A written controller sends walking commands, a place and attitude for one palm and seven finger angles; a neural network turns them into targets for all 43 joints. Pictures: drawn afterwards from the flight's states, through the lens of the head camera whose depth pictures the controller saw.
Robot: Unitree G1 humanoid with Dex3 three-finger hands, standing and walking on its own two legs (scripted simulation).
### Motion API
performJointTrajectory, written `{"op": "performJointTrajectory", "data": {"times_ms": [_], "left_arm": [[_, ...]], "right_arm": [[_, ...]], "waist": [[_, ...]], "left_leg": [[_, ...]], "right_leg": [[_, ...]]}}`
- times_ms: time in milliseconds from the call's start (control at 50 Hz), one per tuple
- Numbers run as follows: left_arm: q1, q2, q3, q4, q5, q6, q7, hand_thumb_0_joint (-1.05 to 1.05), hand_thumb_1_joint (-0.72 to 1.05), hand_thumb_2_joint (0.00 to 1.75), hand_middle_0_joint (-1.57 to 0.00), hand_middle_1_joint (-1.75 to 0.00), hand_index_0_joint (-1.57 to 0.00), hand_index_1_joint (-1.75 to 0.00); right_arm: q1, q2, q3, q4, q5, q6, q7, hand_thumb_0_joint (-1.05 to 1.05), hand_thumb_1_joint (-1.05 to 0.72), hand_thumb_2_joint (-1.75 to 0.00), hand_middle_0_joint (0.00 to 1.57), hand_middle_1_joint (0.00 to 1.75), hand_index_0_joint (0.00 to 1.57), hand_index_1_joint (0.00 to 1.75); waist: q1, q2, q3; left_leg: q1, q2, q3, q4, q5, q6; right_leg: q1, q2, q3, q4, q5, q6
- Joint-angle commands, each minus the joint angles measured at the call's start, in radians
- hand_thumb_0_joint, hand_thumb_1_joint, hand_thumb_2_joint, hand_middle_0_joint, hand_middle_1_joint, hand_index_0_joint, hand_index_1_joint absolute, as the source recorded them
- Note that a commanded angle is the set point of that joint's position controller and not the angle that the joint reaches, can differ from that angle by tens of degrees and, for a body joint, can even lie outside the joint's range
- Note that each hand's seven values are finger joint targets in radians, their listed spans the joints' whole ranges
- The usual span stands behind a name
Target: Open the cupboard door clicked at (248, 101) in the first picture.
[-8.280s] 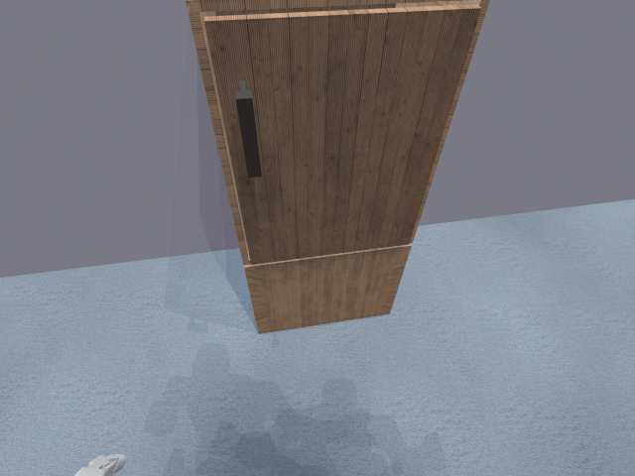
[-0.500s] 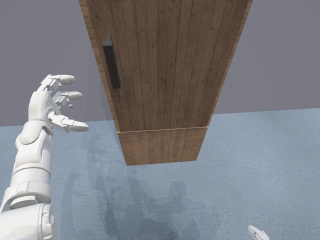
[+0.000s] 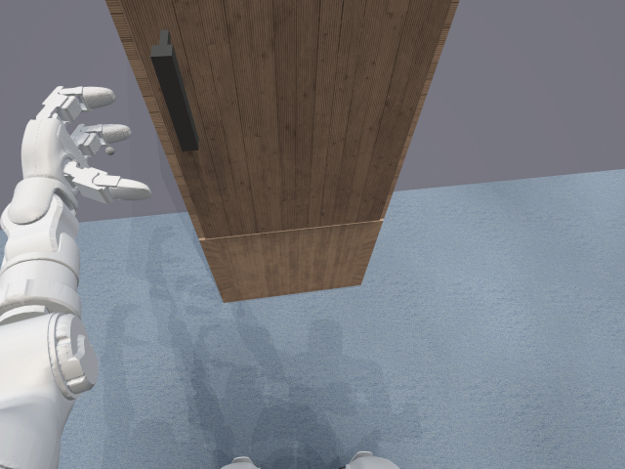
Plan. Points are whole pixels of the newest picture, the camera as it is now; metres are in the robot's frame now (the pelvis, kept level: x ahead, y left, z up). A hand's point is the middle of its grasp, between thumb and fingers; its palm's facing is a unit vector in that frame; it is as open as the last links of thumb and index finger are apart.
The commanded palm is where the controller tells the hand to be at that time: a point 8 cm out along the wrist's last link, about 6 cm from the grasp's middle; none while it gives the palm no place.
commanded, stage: move the hooked fingers beside the handle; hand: left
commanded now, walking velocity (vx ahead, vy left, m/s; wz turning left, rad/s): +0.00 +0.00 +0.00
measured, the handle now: (178, 94) +0.60 +0.18 +0.11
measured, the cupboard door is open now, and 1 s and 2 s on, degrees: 0 0 0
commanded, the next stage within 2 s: slide the fingers in behind the handle in 1.16 s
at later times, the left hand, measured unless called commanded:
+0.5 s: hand (130, 114) +0.55 +0.23 +0.12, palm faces +0.10 -0.99 -0.01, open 14.0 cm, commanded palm +0.51 +0.28 +0.11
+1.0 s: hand (126, 127) +0.53 +0.23 +0.11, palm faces +0.10 -0.99 +0.02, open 14.0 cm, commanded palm +0.51 +0.28 +0.11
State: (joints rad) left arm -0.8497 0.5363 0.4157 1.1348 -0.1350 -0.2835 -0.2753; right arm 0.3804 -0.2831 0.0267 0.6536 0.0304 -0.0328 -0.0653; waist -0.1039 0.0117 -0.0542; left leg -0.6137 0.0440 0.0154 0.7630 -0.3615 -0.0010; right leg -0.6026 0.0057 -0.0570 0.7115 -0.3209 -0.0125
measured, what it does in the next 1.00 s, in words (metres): stands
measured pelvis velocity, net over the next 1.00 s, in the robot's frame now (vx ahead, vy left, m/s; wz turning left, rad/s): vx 0.02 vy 0.02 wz -0.02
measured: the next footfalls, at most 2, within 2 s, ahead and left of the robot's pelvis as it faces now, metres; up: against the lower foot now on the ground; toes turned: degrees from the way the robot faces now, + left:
none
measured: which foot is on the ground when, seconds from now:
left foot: down 0.00-1.00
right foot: down 0.00-1.00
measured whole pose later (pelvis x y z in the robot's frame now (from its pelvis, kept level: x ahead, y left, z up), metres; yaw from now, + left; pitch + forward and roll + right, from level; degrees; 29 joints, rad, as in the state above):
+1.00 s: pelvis +0.02 +0.02 -0.01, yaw -1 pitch +17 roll -3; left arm -0.95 0.56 0.44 1.20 -0.08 -0.27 -0.22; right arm 0.40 -0.27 0.03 0.60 0.00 0.06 -0.02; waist -0.15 0.02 -0.10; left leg -0.71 0.05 0.02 0.83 -0.42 0.02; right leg -0.68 0.02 -0.05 0.73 -0.35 0.01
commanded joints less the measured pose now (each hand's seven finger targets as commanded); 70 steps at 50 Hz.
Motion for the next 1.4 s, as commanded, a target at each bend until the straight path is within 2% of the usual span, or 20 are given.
{"op": "performJointTrajectory", "data": {"times_ms": [0,100,220,320,380,440,500,540,660,720,780,840,860,920,940,960,1000,1140,1260,1380], "left_arm": [[-0.471,0.315,0.063,-0.171,-0.006,-0.073,0.007,0.0,-0.5,0.3,-0.3,-1.2,-0.3,-1.2],[-0.54,0.302,0.031,-0.14,0.021,-0.065,0.019,0.0,-0.5,0.3,-0.3,-1.2,-0.3,-1.2],[-0.625,0.362,0.064,-0.126,0.048,-0.086,0.046,0.0,-0.5,0.3,-0.3,-1.2,-0.3,-1.2],[-0.662,0.37,0.058,-0.062,0.063,-0.069,0.052,0.0,-0.5,0.3,-0.3,-1.2,-0.3,-1.2],[-0.604,0.428,0.105,-0.031,0.073,-0.058,0.054,0.0,-0.5,0.3,-0.3,-1.2,-0.3,-1.2],[-0.566,0.414,0.104,-0.098,0.075,-0.073,0.044,0.0,-0.5,0.3,-0.3,-1.2,-0.3,-1.2],[-0.5,0.386,0.112,-0.13,0.046,-0.073,0.03,0.0,-0.5,0.3,-0.3,-1.2,-0.3,-1.2],[-0.491,0.423,0.145,-0.123,0.038,-0.062,0.022,0.0,-0.5,0.3,-0.3,-1.2,-0.3,-1.2],[-0.581,0.391,0.089,-0.192,0.042,-0.077,0.016,0.0,-0.5,0.3,-0.3,-1.2,-0.3,-1.2],[-0.609,0.324,0.053,-0.23,0.024,-0.092,0.013,0.0,-0.5,0.3,-0.3,-1.2,-0.3,-1.2],[-0.569,0.242,0.011,-0.187,0.014,-0.068,0.012,0.0,-0.5,0.3,-0.3,-1.2,-0.3,-1.2],[-0.51,0.281,0.043,-0.124,0.023,-0.032,0.028,0.0,-0.5,0.3,-0.3,-1.2,-0.3,-1.2],[-0.546,0.242,0.001,-0.141,0.028,-0.028,0.034,0.0,-0.5,0.3,-0.3,-1.2,-0.3,-1.2],[-0.557,0.333,0.075,-0.183,0.043,-0.052,0.066,0.0,-0.5,0.3,-0.3,-1.2,-0.3,-1.2],[-0.548,0.316,0.067,-0.181,0.044,-0.061,0.07,0.0,-0.5,0.3,-0.3,-1.2,-0.3,-1.2],[-0.551,0.302,0.05,-0.15,0.048,-0.063,0.071,0.0,-0.5,0.3,-0.3,-1.2,-0.3,-1.2],[-0.565,0.364,0.086,-0.124,0.056,-0.071,0.076,0.0,-0.5,0.3,-0.3,-1.2,-0.3,-1.2],[-0.643,0.361,0.06,-0.13,0.051,-0.089,0.04,0.0,-0.5,0.3,-0.3,-1.2,-0.3,-1.2],[-0.621,0.356,0.038,-0.058,0.049,-0.047,0.02,0.0,-0.5,0.3,-0.3,-1.2,-0.3,-1.2],[-0.634,0.309,0.04,-0.141,0.036,-0.074,0.044,0.0,-0.5,0.3,-0.3,-1.2,-0.3,-1.2]], "right_arm": [[0.125,-0.165,-0.054,-0.068,-0.011,-0.01,-0.006,0.0,-0.9,-0.9,0.2,0.3,0.2,0.3],[0.152,-0.168,-0.055,-0.072,-0.016,0.012,-0.001,0.0,-0.9,-0.9,0.2,0.3,0.2,0.3],[0.191,-0.175,-0.056,-0.062,-0.031,0.025,0.007,0.0,-0.9,-0.9,0.2,0.3,0.2,0.3],[0.224,-0.182,-0.053,-0.054,-0.039,0.041,0.014,0.0,-0.9,-0.9,0.2,0.3,0.2,0.3],[0.241,-0.186,-0.051,-0.068,-0.043,0.05,0.018,0.0,-0.9,-0.9,0.2,0.3,0.2,0.3],[0.248,-0.179,-0.057,-0.085,-0.046,0.062,0.027,0.0,-0.9,-0.9,0.2,0.3,0.2,0.3],[0.249,-0.177,-0.063,-0.1,-0.042,0.076,0.033,0.0,-0.9,-0.9,0.2,0.3,0.2,0.3],[0.246,-0.181,-0.066,-0.097,-0.037,0.085,0.031,0.0,-0.9,-0.9,0.2,0.3,0.2,0.3],[0.228,-0.174,-0.062,-0.088,-0.034,0.089,0.021,0.0,-0.9,-0.9,0.2,0.3,0.2,0.3],[0.228,-0.168,-0.067,-0.069,-0.036,0.081,0.021,0.0,-0.9,-0.9,0.2,0.3,0.2,0.3],[0.221,-0.164,-0.07,-0.053,-0.036,0.078,0.028,0.0,-0.9,-0.9,0.2,0.3,0.2,0.3],[0.22,-0.17,-0.065,-0.06,-0.035,0.084,0.028,0.0,-0.9,-0.9,0.2,0.3,0.2,0.3],[0.211,-0.166,-0.063,-0.067,-0.035,0.084,0.03,0.0,-0.9,-0.9,0.2,0.3,0.2,0.3],[0.207,-0.169,-0.062,-0.083,-0.04,0.083,0.032,0.0,-0.9,-0.9,0.2,0.3,0.2,0.3],[0.201,-0.163,-0.062,-0.092,-0.039,0.081,0.034,0.0,-0.9,-0.9,0.2,0.3,0.2,0.3],[0.194,-0.161,-0.058,-0.091,-0.037,0.079,0.035,0.0,-0.9,-0.9,0.2,0.3,0.2,0.3],[0.199,-0.171,-0.055,-0.09,-0.037,0.08,0.029,0.0,-0.9,-0.9,0.2,0.3,0.2,0.3],[0.203,-0.171,-0.054,-0.079,-0.034,0.066,0.02,0.0,-0.9,-0.9,0.2,0.3,0.2,0.3],[0.224,-0.178,-0.048,-0.075,-0.033,0.068,0.016,0.0,-0.9,-0.9,0.2,0.3,0.2,0.3],[0.24,-0.171,-0.059,-0.065,-0.044,0.064,0.029,0.0,-0.9,-0.9,0.2,0.3,0.2,0.3]], "waist": [[-0.01,0.047,-0.416],[-0.043,0.076,-0.39],[-0.057,0.13,-0.468],[-0.083,0.127,-0.449],[-0.061,0.108,-0.468],[-0.038,0.168,-0.521],[-0.029,0.125,-0.528],[-0.026,0.105,-0.493],[-0.06,0.156,-0.46],[-0.066,0.212,-0.517],[-0.068,0.202,-0.489],[-0.05,0.143,-0.443],[-0.068,0.136,-0.424],[-0.043,0.134,-0.475],[-0.041,0.118,-0.483],[-0.053,0.112,-0.442],[-0.057,0.075,-0.411],[-0.077,0.149,-0.497],[-0.091,0.119,-0.428],[-0.076,0.182,-0.507]], "left_leg": [[0.179,-0.035,-0.032,-0.063,0.297,0.036],[0.177,-0.029,-0.034,-0.053,0.293,0.036],[0.215,-0.021,-0.048,-0.03,0.344,0.029],[0.195,-0.014,-0.051,-0.015,0.361,0.03],[0.161,-0.015,-0.042,-0.011,0.373,0.031],[0.214,-0.011,-0.039,0.0,0.465,0.025],[0.221,-0.009,-0.034,0.001,0.511,0.027],[0.187,-0.008,-0.024,-0.004,0.474,0.031],[0.222,-0.009,-0.037,-0.012,0.422,0.03],[0.327,0.001,-0.058,0.005,0.526,0.018],[0.344,0.006,-0.066,0.012,0.555,0.013],[0.269,0.002,-0.062,0.003,0.538,0.016],[0.258,-0.002,-0.058,-0.001,0.504,0.019],[0.244,-0.007,-0.056,0.002,0.505,0.02],[0.237,-0.01,-0.05,0.006,0.49,0.022],[0.21,-0.012,-0.045,0.004,0.445,0.023],[0.159,-0.014,-0.041,0.0,0.393,0.031],[0.217,-0.012,-0.051,0.011,0.387,0.025],[0.148,-0.013,-0.048,0.0,0.326,0.033],[0.241,-0.008,-0.057,0.014,0.412,0.022]], "right_leg": [[0.194,0.022,0.042,-0.052,0.329,0.0],[0.127,0.025,0.037,-0.052,0.302,0.002],[0.095,0.03,0.035,-0.035,0.308,0.004],[0.061,0.035,0.031,-0.031,0.312,0.006],[0.097,0.036,0.032,-0.025,0.339,0.006],[0.104,0.04,0.027,-0.009,0.393,0.001],[0.134,0.048,0.024,-0.011,0.436,-0.001],[0.148,0.048,0.028,-0.019,0.437,0.003],[0.094,0.047,0.026,-0.031,0.373,0.002],[0.042,0.05,0.016,-0.022,0.373,-0.001],[0.009,0.051,0.007,-0.026,0.361,-0.001],[0.035,0.045,0.005,-0.021,0.37,0.0],[0.03,0.045,0.006,-0.023,0.364,0.003],[0.08,0.042,0.013,-0.006,0.39,-0.001],[0.09,0.043,0.016,-0.007,0.394,0.001],[0.08,0.042,0.018,-0.011,0.376,0.002],[0.101,0.04,0.025,-0.012,0.367,0.002],[0.071,0.042,0.029,-0.014,0.341,0.003],[0.057,0.041,0.027,-0.027,0.306,0.005],[0.036,0.048,0.017,-0.018,0.322,0.0]]}}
